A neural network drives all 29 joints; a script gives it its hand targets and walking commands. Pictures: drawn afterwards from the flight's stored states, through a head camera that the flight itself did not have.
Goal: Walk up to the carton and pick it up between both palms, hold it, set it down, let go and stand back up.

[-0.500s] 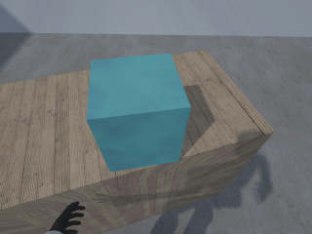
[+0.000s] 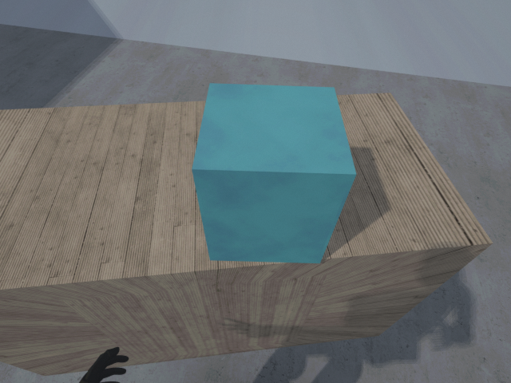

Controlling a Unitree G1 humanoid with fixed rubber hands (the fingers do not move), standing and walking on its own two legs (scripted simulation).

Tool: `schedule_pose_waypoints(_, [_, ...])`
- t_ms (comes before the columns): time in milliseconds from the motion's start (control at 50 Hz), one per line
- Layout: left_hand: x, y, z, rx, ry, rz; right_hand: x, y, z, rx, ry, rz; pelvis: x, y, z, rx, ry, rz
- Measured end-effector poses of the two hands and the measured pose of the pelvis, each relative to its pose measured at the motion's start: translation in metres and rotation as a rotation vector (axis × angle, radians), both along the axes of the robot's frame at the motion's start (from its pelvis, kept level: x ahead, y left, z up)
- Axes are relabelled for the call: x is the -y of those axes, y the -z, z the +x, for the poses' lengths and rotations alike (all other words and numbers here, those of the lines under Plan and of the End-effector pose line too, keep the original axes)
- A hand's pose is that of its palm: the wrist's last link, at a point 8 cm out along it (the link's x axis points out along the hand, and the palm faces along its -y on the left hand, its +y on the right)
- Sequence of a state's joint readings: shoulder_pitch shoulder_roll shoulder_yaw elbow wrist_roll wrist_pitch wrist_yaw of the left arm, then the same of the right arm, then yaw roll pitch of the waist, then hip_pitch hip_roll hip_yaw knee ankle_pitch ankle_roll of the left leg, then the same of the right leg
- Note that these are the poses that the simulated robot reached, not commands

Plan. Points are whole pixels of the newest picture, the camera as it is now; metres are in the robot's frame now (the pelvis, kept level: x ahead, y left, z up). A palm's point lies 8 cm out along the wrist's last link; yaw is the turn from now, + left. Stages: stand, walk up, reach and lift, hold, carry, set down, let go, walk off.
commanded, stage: walk up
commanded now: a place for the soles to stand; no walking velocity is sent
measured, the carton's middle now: (268, 179) +0.44 +0.01 +0.06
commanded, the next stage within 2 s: none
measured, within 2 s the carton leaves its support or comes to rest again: neither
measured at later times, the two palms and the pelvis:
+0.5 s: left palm out of the picture +0.12 +0.26 -0.07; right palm out of the picture +0.14 -0.27 -0.09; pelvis +0.01 -0.02 +0.01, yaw +3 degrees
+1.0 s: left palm out of the picture +0.08 +0.27 -0.08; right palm out of the picture +0.13 -0.27 -0.08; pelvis -0.01 -0.01 +0.00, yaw +4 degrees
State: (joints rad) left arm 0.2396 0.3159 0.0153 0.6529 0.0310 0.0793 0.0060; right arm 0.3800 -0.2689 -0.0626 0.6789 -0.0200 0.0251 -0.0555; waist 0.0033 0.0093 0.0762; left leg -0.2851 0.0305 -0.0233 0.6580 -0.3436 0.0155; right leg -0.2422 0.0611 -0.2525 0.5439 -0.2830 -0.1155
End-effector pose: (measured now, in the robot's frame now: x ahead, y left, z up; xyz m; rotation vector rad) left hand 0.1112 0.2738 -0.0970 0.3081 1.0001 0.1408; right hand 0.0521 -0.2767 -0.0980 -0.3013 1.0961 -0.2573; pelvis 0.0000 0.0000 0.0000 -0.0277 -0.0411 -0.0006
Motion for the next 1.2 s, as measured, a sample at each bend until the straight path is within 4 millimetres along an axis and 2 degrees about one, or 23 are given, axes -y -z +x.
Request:
schedule_pose_waypoints(140, [-0.003, 0.003, -0.011, -0.053, 0.011, -0.04, 0.003, -0.018, 0.001, 0.003, -0.018, -0.056, -0.008, -0.008, -0.001, -0.033, -0.031, -0.001])
schedule_pose_waypoints(220, [0.001, 0.004, -0.016, -0.051, -0.016, -0.057, 0.003, -0.021, 0.02, 0.021, -0.067, -0.041, -0.003, -0.01, 0.002, -0.056, -0.039, 0.009])
schedule_pose_waypoints(300, [0.019, 0.008, -0.016, -0.018, -0.031, -0.062, 0.007, -0.012, 0.045, 0.062, -0.099, -0.002, 0.006, -0.003, 0.004, -0.043, -0.041, 0.002])
schedule_pose_waypoints(360, [0.027, -0.001, -0.012, 0.019, -0.038, -0.05, 0.003, -0.01, 0.062, 0.105, -0.118, 0.048, 0.01, -0.004, 0.009, -0.035, -0.056, -0.01])
schedule_pose_waypoints(420, [0.023, -0.011, -0.004, 0.045, -0.038, -0.025, -0.003, -0.01, 0.075, 0.147, -0.135, 0.084, 0.013, -0.005, 0.013, -0.034, -0.054, 0.013])
schedule_pose_waypoints(520, [0.015, -0.029, 0.01, 0.12, -0.038, 0.018, -0.001, -0.008, 0.086, 0.165, -0.168, 0.1, 0.016, -0.005, 0.011, -0.031, -0.06, 0.016])
schedule_pose_waypoints(660, [0.009, -0.032, 0.003, 0.123, -0.036, 0.034, 0.005, -0.01, 0.086, 0.166, -0.185, 0.086, 0.017, -0.004, 0.004, -0.023, -0.067, 0.017])
schedule_pose_waypoints(940, [0.007, -0.018, -0.023, 0.097, -0.051, -0.002, -0.003, -0.018, 0.074, 0.161, -0.199, 0.068, 0.011, -0.004, -0.006, -0.015, -0.069, 0.013])
schedule_pose_waypoints(1040, [0.003, -0.016, -0.036, 0.075, -0.065, 0.007, -0.003, -0.02, 0.077, 0.164, -0.214, 0.064, 0.012, -0.003, -0.012, -0.019, -0.075, 0.015])
schedule_pose_waypoints(1200, [-0.006, -0.019, -0.06, 0.059, -0.088, 0.055, 0.008, -0.021, 0.086, 0.193, -0.246, 0.043, 0.017, 0.001, -0.031, -0.01, -0.091, 0.011])
